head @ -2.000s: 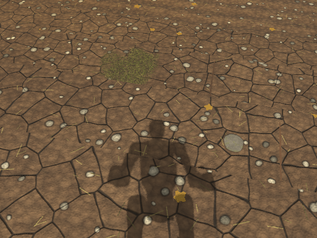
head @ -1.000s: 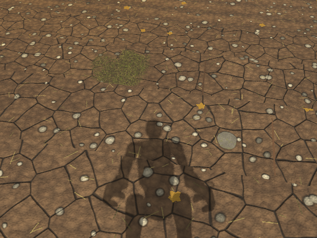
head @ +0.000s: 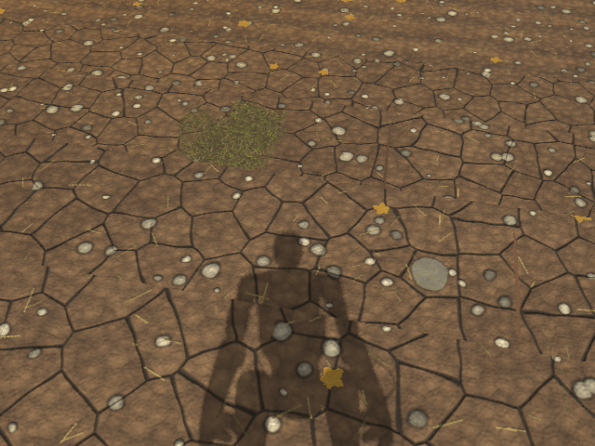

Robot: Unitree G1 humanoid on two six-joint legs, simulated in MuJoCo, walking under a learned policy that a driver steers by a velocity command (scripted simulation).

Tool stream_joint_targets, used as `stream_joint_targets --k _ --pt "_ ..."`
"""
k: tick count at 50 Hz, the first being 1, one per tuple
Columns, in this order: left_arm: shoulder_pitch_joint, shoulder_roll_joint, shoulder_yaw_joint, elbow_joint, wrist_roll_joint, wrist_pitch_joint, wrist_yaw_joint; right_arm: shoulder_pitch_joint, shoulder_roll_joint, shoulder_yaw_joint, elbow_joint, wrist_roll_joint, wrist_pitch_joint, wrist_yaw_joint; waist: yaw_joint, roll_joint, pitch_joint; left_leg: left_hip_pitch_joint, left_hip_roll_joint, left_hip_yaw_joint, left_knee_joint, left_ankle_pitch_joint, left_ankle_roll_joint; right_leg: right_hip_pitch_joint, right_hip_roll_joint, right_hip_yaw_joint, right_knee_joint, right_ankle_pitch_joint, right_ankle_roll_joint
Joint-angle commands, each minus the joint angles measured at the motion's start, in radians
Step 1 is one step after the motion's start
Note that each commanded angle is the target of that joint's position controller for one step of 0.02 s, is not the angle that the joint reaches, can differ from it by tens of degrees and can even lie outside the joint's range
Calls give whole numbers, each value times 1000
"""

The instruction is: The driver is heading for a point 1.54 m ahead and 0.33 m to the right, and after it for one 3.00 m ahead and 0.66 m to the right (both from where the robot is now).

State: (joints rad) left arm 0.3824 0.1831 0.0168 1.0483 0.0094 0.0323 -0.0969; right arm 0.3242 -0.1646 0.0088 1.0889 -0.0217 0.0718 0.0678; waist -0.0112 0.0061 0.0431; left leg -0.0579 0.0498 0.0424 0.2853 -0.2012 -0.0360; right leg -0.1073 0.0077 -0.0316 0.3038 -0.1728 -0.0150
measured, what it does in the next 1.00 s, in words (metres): shifts its weight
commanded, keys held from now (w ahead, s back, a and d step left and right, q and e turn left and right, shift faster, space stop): no key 0.68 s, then w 0.32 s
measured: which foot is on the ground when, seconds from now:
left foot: down 0.00-1.00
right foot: down 0.00-0.96, up 0.98-1.00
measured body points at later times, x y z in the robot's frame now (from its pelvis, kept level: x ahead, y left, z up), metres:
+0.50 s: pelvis +0.00 +0.01 +0.00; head +0.01 +0.00 +0.45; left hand -0.05 +0.22 -0.16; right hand -0.06 -0.20 -0.16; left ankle -0.03 +0.14 -0.75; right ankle +0.00 -0.11 -0.75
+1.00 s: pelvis +0.05 +0.03 -0.01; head +0.05 +0.03 +0.44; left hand +0.00 +0.27 -0.16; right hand -0.02 -0.19 -0.16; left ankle -0.03 +0.14 -0.75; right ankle -0.01 -0.10 -0.74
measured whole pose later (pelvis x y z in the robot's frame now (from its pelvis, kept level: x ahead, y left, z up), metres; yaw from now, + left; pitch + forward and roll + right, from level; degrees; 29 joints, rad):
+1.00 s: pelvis +0.05 +0.03 -0.01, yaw +0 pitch +0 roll +0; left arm 0.44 0.17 0.07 1.06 0.06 -0.02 0.01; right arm 0.49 -0.14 -0.03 1.05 -0.07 -0.07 -0.01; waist 0.00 -0.01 0.00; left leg -0.06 0.00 0.06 0.42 -0.36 0.02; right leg -0.18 -0.02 0.02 0.61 -0.41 -0.10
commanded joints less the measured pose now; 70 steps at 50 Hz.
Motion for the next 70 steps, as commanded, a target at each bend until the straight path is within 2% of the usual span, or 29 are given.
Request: stream_joint_targets --k 1,34,36,37,40,44,46,47,48,49,50,51,52,53,55,56,57,58,59,60,61,62,63,64,65,66,67,69,70 --pt "96 88 13 8 0 -1 2 90 -77 -11 -2 0 -1 1 1 3 55 -86 -42 28 -53 114 3 11 8 1 -48 130 16" --pt "117 41 -4 88 -1 13 9 185 -28 -10 36 1 5 8 7 3 60 -92 -53 24 -63 134 9 -3 11 -9 -63 137 18" --pt "144 51 4 97 4 16 15 211 -35 -15 45 -5 7 3 11 0 82 -104 -56 30 -73 -30 16 -14 13 -10 -84 -58 13" --pt "144 83 19 92 14 13 22 212 -63 -28 39 -17 5 -5 12 -3 96 -121 -61 38 -55 -163 28 -34 12 -8 -77 -215 -2" --pt "152 102 45 74 37 -12 43 223 -56 -43 14 -44 -18 -32 15 -25 165 -187 -28 0 -14 -355 84 -103 -73 100 -101 -494 -97" --pt "112 83 56 28 28 -52 80 180 29 -31 -41 -36 -84 -68 25 -84 110 -147 -37 20 117 -151 106 -70 -222 267 -141 -406 -223" --pt "40 108 63 -14 25 -53 98 231 29 -33 -48 -41 -116 -80 -16 -75 115 -30 -51 47 126 -145 116 -175 -236 256 -121 -419 -244" --pt "-13 92 60 -47 32 -58 110 250 29 -34 -49 -47 -134 -83 -37 -58 105 33 -55 47 123 -135 124 -220 -199 209 -61 -389 -233" --pt "-52 83 62 -69 46 -63 115 319 21 -36 -29 -51 -151 -83 -61 -7 92 103 -32 -1 100 -109 145 -275 -134 135 74 -325 -210" --pt "-85 59 64 -98 63 -73 113 456 -24 -47 14 -50 -167 -88 -101 130 67 235 92 -207 29 -32 225 -427 -19 28 359 -275 -142" --pt "-162 4 60 -152 71 -97 113 594 -105 -61 45 -62 -182 -91 -165 277 87 369 291 -489 -55 113 341 -696 67 27 686 -431 -90" --pt "-160 -5 65 -169 49 -127 118 617 -85 -49 58 -88 -200 -84 -155 124 153 327 381 -528 -100 87 382 -814 17 239 827 -385 -107" --pt "-138 38 80 -157 29 -144 122 523 -63 -44 34 -82 -216 -73 -104 20 174 271 359 -420 -83 52 360 -811 -30 211 922 -313 -100" --pt "-133 50 87 -159 30 -149 114 430 -44 -39 -4 -65 -223 -68 -74 6 148 226 297 -326 -97 18 337 -775 -53 141 922 -273 -98" --pt "-218 -36 62 -207 43 -134 97 301 26 -11 -46 -27 -224 -88 -44 33 174 52 209 -210 -151 -41 277 -626 -104 77 709 -192 -79" --pt "-231 -72 49 -224 56 -132 80 277 32 0 -62 -24 -217 -100 -40 49 162 -116 145 -139 -125 -17 251 -457 -72 23 698 -131 -63" --pt "-165 -86 42 -212 59 -127 69 318 22 2 -50 -53 -212 -105 -14 72 148 -199 152 -126 -60 56 239 -402 -84 53 756 47 -64" --pt "-120 -66 40 -213 56 -126 59 310 -10 -4 -54 -63 -215 -102 2 63 134 -245 150 -109 -12 101 244 -381 -82 43 739 97 -65" --pt "-181 -44 38 -238 62 -123 76 397 41 13 -10 -78 -235 -127 -49 31 133 48 158 -153 86 61 213 -699 -170 196 518 424 -57" --pt "-246 -43 32 -250 72 -125 83 513 53 17 20 -51 -235 -144 -118 34 106 203 157 -184 158 80 217 -834 -160 159 382 521 -36" --pt "-331 -69 19 -273 69 -127 85 623 60 20 61 -44 -228 -155 -162 37 108 267 171 -213 207 96 221 -927 -156 126 325 531 -20" --pt "-356 -86 -6 -260 61 -127 72 581 68 29 38 -33 -217 -168 -162 -9 116 91 87 -115 257 21 170 -769 -178 100 76 721 -27" --pt "-379 -111 -19 -267 61 -114 67 563 20 29 22 -50 -193 -149 -148 40 93 -190 51 -86 178 -50 179 -440 -122 -6 99 792 -30" --pt "-361 -91 -20 -273 58 -103 57 512 3 34 6 -80 -183 -124 -109 75 105 -394 78 -107 164 -128 187 -252 -135 11 242 848 -39" --pt "-328 -28 -5 -266 67 -91 49 425 -2 41 -32 -74 -190 -110 -59 67 132 -440 99 -107 169 -179 181 -224 -154 39 286 802 -52" --pt "-347 42 11 -273 72 -79 47 393 -16 41 -44 -58 -193 -109 -57 29 165 -391 114 -110 202 -230 165 -266 -166 48 255 737 -61" --pt "-376 70 15 -276 84 -71 45 412 -43 33 -32 -33 -189 -120 -81 0 183 -233 118 -116 237 -226 147 -353 -180 52 133 649 -68" --pt "-367 69 10 -227 78 -76 57 500 -90 20 23 -20 -159 -133 -120 -29 171 2 108 -118 356 -77 107 -362 -183 42 -39 588 -42" --pt "-265 81 19 -180 70 -87 68 503 -138 3 27 -36 -145 -116 -85 -64 106 22 89 -89 495 81 112 -200 -138 -5 -53 558 -24"
Keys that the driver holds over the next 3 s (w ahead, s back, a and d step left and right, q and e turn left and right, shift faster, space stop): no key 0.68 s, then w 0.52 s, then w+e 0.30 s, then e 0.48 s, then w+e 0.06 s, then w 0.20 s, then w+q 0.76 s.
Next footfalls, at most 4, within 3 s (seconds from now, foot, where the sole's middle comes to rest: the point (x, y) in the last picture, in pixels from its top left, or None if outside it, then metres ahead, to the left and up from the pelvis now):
1.42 right None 0.43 -0.15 -0.97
1.80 left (300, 402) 0.69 0.02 -0.97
2.18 right None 0.52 -0.17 -0.97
2.62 left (346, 352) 0.84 -0.11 -0.97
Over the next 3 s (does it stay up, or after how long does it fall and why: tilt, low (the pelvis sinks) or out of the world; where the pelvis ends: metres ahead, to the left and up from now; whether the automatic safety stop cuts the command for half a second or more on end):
stays up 0.89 -0.20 -0.25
